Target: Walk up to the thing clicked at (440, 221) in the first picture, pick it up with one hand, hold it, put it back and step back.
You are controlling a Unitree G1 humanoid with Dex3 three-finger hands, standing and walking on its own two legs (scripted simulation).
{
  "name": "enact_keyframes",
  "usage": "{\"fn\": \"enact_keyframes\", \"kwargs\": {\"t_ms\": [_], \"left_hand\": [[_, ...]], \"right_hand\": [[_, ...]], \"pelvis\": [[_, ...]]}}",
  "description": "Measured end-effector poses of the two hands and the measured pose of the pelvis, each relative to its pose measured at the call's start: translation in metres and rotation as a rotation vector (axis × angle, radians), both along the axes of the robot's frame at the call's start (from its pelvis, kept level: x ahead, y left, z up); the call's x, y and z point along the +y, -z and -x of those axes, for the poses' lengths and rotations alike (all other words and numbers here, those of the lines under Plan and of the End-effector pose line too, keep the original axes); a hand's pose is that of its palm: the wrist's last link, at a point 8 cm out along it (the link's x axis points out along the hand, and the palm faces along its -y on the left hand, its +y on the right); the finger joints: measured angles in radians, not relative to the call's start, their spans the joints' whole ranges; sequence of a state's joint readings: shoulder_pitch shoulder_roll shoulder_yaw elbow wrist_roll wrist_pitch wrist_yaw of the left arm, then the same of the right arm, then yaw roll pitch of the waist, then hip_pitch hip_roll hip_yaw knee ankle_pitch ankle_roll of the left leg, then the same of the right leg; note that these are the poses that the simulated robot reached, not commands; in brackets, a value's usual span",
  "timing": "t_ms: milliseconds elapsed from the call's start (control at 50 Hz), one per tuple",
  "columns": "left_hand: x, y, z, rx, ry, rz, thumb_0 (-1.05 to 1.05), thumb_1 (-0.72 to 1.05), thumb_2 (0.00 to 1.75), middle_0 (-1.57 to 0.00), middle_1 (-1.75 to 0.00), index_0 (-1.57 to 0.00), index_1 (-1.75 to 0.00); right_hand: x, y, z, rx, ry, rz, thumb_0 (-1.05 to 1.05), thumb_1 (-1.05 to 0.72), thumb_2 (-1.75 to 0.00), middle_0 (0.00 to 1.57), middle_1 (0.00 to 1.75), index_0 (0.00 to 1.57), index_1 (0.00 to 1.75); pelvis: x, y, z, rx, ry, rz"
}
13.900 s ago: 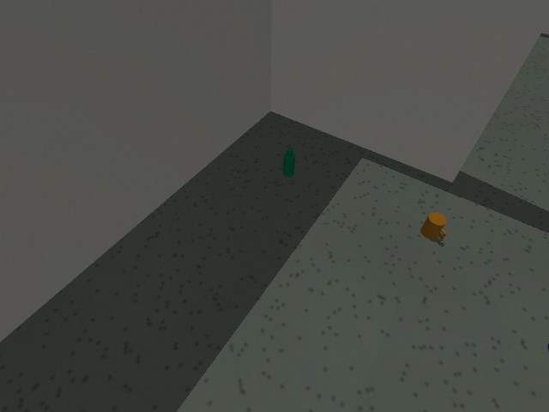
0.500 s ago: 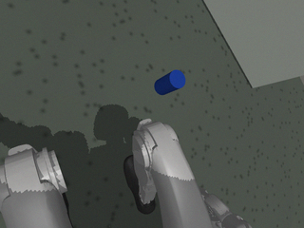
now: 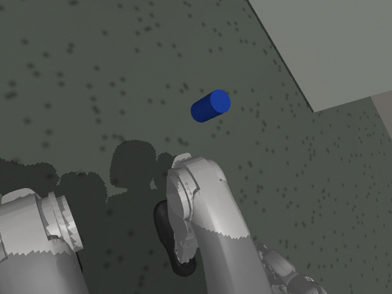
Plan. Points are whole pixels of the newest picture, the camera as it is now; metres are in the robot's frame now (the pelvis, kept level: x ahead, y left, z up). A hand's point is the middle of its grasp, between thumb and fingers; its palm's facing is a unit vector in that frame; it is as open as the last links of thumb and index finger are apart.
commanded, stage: rest palm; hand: left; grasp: from above
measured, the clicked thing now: out of the picture +0.44 +0.36 -0.25
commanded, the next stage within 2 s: close in 0.06 s
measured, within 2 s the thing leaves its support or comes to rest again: leaves its support in 1.94 s
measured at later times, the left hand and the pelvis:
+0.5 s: hand out of the picture +0.42 +0.37 -0.23, palm faces -0.43 -0.18 -0.88, open 13.7 cm; pelvis +0.00 +0.00 +0.00, yaw +0 degrees
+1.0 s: hand out of the picture +0.42 +0.37 -0.22, palm faces -0.43 -0.18 -0.88, open 11.9 cm; pelvis +0.00 +0.00 +0.00, yaw +0 degrees
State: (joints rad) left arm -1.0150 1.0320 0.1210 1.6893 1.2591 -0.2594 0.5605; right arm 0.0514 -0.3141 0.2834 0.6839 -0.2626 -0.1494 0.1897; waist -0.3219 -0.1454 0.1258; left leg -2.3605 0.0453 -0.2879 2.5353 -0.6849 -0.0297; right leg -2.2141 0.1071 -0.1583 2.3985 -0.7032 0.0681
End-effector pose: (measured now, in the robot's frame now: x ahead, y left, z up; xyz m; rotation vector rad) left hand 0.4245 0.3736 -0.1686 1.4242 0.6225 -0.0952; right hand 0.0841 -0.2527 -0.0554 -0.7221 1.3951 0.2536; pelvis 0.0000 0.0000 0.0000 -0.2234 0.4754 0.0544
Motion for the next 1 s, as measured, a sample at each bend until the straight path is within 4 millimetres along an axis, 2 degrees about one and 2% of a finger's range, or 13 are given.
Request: {"fn": "enact_keyframes", "kwargs": {"t_ms": [200, 420, 1000], "left_hand": [[0.0006, 0.0010, -0.0025, 0.009, -0.010, 0.003, 0.00, -0.52, 1.03, -0.08, -1.04, -0.07, -1.05], [0.0016, 0.0007, -0.0028, 0.008, -0.007, 0.013, 0.00, -0.47, 0.98, -0.10, -1.02, -0.10, -1.02], [0.0010, -0.0037, -0.0033, 0.011, -0.003, 0.005, 0.00, -0.21, 0.85, -0.32, -0.92, -0.32, -0.90]], "right_hand": [[0.0059, -0.0006, 0.0042, 0.010, 0.013, -0.013, 0.00, -0.91, -0.90, 0.20, 0.30, 0.21, 0.30], [0.0028, -0.0023, -0.0007, 0.001, 0.000, 0.000, 0.00, -0.90, -0.90, 0.20, 0.30, 0.21, 0.30], [0.0015, -0.0011, -0.0013, -0.004, -0.004, -0.013, 0.00, -0.90, -0.90, 0.20, 0.30, 0.21, 0.30]], "pelvis": [[0.0015, -0.0019, -0.0019, 0.008, -0.001, 0.006], [0.0011, -0.0017, -0.0013, 0.005, -0.001, 0.007], [-0.0003, -0.0019, -0.0005, 0.005, -0.001, 0.000]]}}
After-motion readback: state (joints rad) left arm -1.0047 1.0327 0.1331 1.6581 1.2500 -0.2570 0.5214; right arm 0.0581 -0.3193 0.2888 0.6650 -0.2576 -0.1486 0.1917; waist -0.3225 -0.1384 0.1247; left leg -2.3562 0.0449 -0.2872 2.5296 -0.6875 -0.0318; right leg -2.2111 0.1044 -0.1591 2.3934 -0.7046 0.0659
